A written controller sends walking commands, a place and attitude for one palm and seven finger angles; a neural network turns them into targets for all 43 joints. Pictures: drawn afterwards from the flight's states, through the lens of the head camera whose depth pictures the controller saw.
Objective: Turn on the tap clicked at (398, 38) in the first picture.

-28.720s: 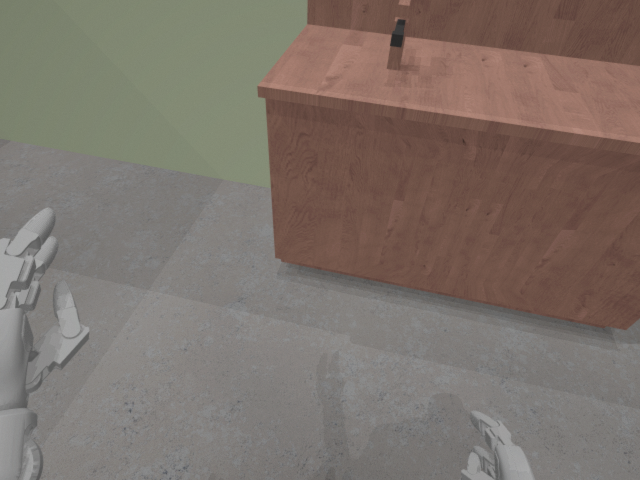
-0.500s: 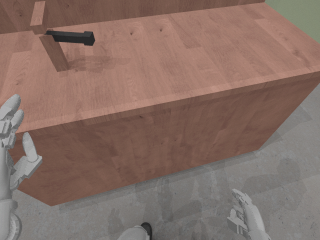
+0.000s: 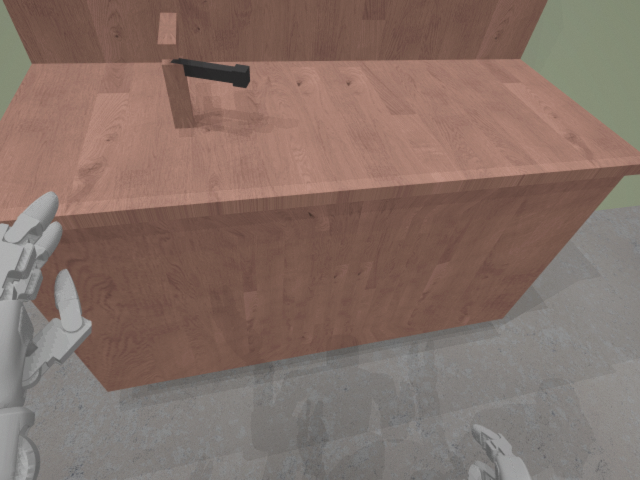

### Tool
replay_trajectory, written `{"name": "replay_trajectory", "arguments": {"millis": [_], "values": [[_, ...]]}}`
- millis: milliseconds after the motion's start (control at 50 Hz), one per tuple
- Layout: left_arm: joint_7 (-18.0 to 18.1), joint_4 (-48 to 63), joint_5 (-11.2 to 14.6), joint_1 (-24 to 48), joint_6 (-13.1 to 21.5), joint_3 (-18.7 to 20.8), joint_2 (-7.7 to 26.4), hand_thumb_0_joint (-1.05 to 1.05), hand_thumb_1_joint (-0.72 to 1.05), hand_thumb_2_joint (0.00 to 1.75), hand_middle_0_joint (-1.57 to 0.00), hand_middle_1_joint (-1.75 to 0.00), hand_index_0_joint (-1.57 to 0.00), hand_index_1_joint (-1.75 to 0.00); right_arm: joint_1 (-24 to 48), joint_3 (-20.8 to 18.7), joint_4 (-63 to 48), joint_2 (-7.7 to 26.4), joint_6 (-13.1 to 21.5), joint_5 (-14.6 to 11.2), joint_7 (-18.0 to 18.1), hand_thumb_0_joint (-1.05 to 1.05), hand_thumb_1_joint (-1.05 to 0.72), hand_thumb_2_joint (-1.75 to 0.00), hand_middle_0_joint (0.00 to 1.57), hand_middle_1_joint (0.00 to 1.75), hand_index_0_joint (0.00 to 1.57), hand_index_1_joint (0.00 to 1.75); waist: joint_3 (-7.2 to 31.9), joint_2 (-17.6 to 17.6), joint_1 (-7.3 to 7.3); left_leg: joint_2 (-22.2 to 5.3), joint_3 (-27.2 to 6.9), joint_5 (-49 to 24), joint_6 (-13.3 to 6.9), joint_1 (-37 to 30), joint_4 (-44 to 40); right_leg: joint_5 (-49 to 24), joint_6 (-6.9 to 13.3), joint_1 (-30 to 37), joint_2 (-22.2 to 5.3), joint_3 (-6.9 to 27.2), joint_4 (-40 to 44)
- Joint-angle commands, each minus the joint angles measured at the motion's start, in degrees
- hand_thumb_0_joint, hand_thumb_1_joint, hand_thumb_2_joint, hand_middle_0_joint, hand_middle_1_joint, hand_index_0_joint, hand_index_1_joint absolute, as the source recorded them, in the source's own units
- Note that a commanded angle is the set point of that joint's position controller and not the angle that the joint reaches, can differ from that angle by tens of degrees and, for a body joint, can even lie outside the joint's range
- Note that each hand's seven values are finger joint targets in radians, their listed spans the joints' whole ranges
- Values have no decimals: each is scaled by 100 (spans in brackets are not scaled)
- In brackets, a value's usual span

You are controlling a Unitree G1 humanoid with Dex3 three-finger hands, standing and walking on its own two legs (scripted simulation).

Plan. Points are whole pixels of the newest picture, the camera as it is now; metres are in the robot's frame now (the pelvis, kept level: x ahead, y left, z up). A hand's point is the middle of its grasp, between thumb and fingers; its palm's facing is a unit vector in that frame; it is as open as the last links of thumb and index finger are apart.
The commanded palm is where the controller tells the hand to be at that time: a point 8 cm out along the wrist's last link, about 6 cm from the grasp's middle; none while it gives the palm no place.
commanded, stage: stop stepping back and stand still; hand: left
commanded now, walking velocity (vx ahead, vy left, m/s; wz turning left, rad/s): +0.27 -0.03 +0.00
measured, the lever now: (241, 76) +0.72 +0.23 +0.15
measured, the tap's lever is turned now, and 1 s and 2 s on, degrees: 69 69 69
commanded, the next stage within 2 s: stand and check the lever's angle in 0.68 s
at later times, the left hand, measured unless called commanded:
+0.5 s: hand (80, 360) +0.17 +0.23 +0.16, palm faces +0.39 -0.84 -0.38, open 7.5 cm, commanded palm +0.11 +0.27 +0.18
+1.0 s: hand (56, 367) +0.17 +0.25 +0.16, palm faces +0.38 -0.85 -0.37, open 7.5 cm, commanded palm +0.11 +0.29 +0.18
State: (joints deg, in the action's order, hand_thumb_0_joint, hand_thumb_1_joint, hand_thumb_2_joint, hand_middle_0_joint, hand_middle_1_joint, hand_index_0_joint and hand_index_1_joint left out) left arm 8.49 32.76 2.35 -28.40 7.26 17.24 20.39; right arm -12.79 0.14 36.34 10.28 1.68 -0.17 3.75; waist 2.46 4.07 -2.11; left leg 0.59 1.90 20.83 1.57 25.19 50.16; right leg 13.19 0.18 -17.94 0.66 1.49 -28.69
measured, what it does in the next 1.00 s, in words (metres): steps on the spot: left foot, then right foot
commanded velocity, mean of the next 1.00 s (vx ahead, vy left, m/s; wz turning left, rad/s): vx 0.06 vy -0.03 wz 0.00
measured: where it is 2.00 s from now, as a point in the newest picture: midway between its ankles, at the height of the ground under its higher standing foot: outside the picture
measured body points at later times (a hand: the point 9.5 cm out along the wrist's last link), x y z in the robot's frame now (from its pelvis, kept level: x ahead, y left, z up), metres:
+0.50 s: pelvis -0.05 -0.01 +0.00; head -0.05 -0.01 +0.45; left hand +0.15 +0.27 +0.18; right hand +0.11 -0.25 -0.10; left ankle -0.06 +0.11 -0.71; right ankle -0.03 -0.07 -0.74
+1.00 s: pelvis -0.05 +0.01 +0.00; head -0.04 +0.01 +0.45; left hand +0.14 +0.29 +0.18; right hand +0.13 -0.21 -0.08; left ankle -0.02 +0.12 -0.74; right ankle -0.03 -0.07 -0.74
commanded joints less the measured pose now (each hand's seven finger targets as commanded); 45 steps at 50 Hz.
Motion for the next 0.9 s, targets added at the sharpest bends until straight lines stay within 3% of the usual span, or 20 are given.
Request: {"name": "replay_trajectory", "arguments": {"millis": [0, 20, 40, 60, 80, 100, 180, 240, 300, 320, 380, 420, 460, 500, 560, 600, 640, 680, 800, 880], "values": [[238, 538, 0, 1146, 318, 610, 863, 0, 90, 90, -20, -30, -20, -30, 749, -187, -908, 908, 542, -38, 236, 0, -90, -90, 20, 30, 20, 30, 188, -1796, 230, -673, -681, -536, -229, -1292, -3151, 210, 182, -142, -377, 339, -189], [268, 738, -25, 1136, 346, 589, 862, 0, 90, 90, -20, -30, -20, -30, 665, -211, -1037, 954, 603, -66, 239, 0, -90, -90, 20, 30, 20, 30, 303, -2237, 171, -1288, -1444, -832, -413, -1467, -3278, 697, 9, -365, -143, 56, -545], [271, 912, -43, 1105, 356, 619, 924, 0, 90, 90, -20, -30, -20, -30, 569, -215, -1095, 890, 650, -98, 220, 0, -90, -90, 20, 30, 20, 30, 408, -1938, 184, -1542, -1616, -946, -601, -1626, -3329, 860, -77, -510, -72, -23, -815], [280, 888, -2, 764, 352, 798, 1057, 0, 90, 90, -20, -30, -20, -30, 533, -307, -1240, 971, 703, -150, 212, 0, -90, -90, 20, 30, 20, 30, 653, -1180, 172, -1605, -1712, -1897, -635, -2022, -3148, 619, -104, -580, 26, -197, -959], [235, 1160, 39, 670, 399, 731, 985, 0, 90, 90, -20, -30, -20, -30, 413, -187, -1125, 731, 741, -30, 196, 0, -90, -90, 20, 30, 20, 30, 666, -1363, 386, -1496, -1821, -3127, -522, -2411, -3150, 765, -132, -1031, 49, -302, -1423], [218, 1509, 29, 755, 430, 727, 1023, 0, 90, 90, -20, -30, -20, -30, 469, -197, -1060, 731, 791, 40, 131, 0, -90, -90, 20, 30, 20, 30, 519, -1603, 395, -1604, -2108, -3496, -385, -2334, -3305, 996, -139, -1142, 35, -168, -1850], [246, 1476, -12, 446, 349, 522, 832, 0, 90, 90, -20, -30, -20, -30, 588, -150, -918, 768, 928, 1, -44, 0, -90, -90, 20, 30, 20, 30, 261, -1369, 329, -1568, -1419, -2618, -645, -2212, -3217, 899, -104, -809, -61, -316, -1139], [269, 987, 14, 338, 239, 677, 937, 0, 90, 90, -20, -30, -20, -30, 699, -131, -914, 815, 829, 0, -25, 0, -90, -90, 20, 30, 20, 30, 86, -1621, 351, -1461, -1176, -1299, -660, -1612, -3311, 967, -68, -98, 114, -583, -396], [254, 529, 18, 353, 189, 786, 925, 0, 90, 90, -20, -30, -20, -30, 746, -134, -914, 822, 635, 17, 32, 0, -90, -90, 20, 30, 20, 30, 92, -1301, 315, -1255, -850, -294, -576, -684, -2925, 337, 61, 1113, 109, -592, 566], [251, 436, 2, 441, 193, 842, 980, 0, 90, 90, -20, -30, -20, -30, 733, -145, -911, 806, 592, 29, 37, 0, -90, -90, 20, 30, 20, 30, 118, -982, 318, -1110, -665, -161, -517, -293, -2568, 214, 211, 1458, -142, -257, 671], [192, 449, 41, 638, 203, 871, 1100, 0, 90, 90, -20, -30, -20, -30, 719, -235, -916, 714, 542, -36, -34, 0, -90, -90, 20, 30, 20, 30, 207, 633, 300, -266, 12, 522, -200, 272, -556, 741, 962, 1328, -1723, 2068, 1487], [153, 481, 88, 543, 271, 822, 997, 0, 90, 90, -20, -30, -20, -30, 687, -278, -924, 747, 560, -78, -44, 0, -90, -90, 20, 30, 20, 30, 54, 317, 251, -337, -241, 630, -176, 269, 207, 458, 1032, 1018, -1809, 1911, 1610], [154, 746, 59, 590, 342, 932, 1095, 0, 90, 90, -20, -30, -20, -30, 761, -214, -981, 695, 577, -65, -68, 0, -90, -90, 20, 30, 20, 30, 139, -108, 267, -402, -232, 414, -172, -7, -315, -660, 960, 1069, -1683, 1370, 1235], [205, 688, 49, 416, 400, 910, 1028, 0, 90, 90, -20, -30, -20, -30, 709, -180, -975, 657, 587, -44, -24, 0, -90, -90, 20, 30, 20, 30, 260, -28, 257, -322, -16, 48, -175, -443, -1052, -1017, 802, 1125, -1436, 849, 1036], [262, 827, 88, 525, 414, 840, 992, 0, 90, 90, -20, -30, -20, -30, 698, -236, -958, 774, 637, -12, 52, 0, -90, -90, 20, 30, 20, 30, 114, -479, 295, -301, -34, -755, -222, -1303, -2269, -154, 426, 647, -1123, 572, 995], [279, 759, 102, 462, 391, 811, 945, 0, 90, 90, -20, -30, -20, -30, 726, -279, -1010, 877, 672, -22, 70, 0, -90, -90, 20, 30, 20, 30, -49, -725, 191, -685, -544, -828, -385, -1254, -2730, 150, 157, 573, -713, 442, 904], [261, 710, 93, 510, 364, 804, 952, 0, 90, 90, -20, -30, -20, -30, 767, -332, -1053, 964, 666, -76, 68, 0, -90, -90, 20, 30, 20, 30, -120, -590, 155, -768, -650, -780, -401, -1072, -2570, 110, -56, 642, -588, 499, 1030], [232, 721, 25, 681, 380, 782, 956, 0, 90, 90, -20, -30, -20, -30, 762, -249, -989, 853, 712, -5, 75, 0, -90, -90, 20, 30, 20, 30, -298, -935, 226, -689, -601, -912, -356, -980, -2685, -32, 87, 598, -577, 386, 983], [217, 668, 16, 595, 341, 617, 804, 0, 90, 90, -20, -30, -20, -30, 680, -278, -1038, 897, 794, -21, 29, 0, -90, -90, 20, 30, 20, 30, 249, -686, 190, -657, -486, -1319, -314, -1253, -2667, -697, 54, 1014, -510, 271, 878], [202, 654, 38, 412, 300, 700, 844, 0, 90, 90, -20, -30, -20, -30, 719, -240, -1080, 844, 763, -3, 12, 0, -90, -90, 20, 30, 20, 30, 288, -532, 190, -643, -492, -1228, -301, -1218, -2736, -635, 57, 1018, -502, 251, 930]]}}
